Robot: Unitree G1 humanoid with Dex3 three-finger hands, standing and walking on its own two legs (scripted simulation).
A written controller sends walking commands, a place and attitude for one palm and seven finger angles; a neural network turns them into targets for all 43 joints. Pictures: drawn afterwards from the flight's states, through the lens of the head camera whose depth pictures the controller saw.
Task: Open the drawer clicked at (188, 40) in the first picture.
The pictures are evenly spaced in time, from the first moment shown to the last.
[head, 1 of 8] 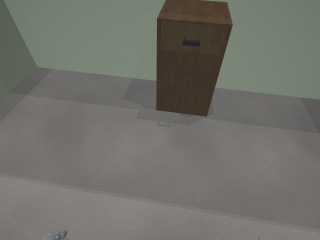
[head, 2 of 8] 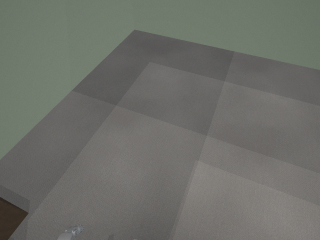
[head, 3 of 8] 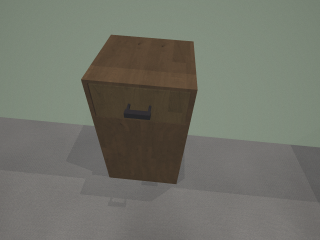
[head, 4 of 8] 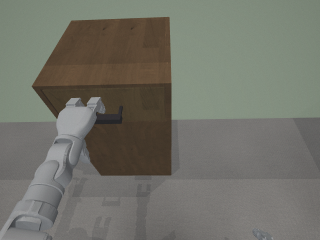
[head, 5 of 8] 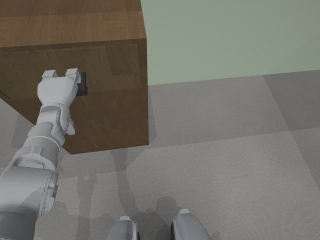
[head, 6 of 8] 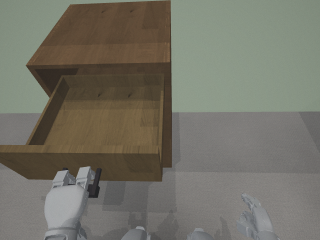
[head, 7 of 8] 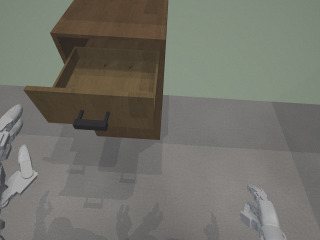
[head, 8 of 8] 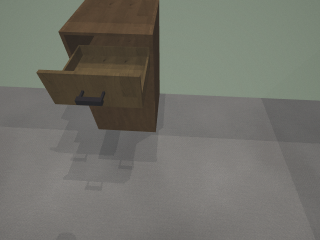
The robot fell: no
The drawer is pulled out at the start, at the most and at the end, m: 0.00 0.30 0.30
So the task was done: yes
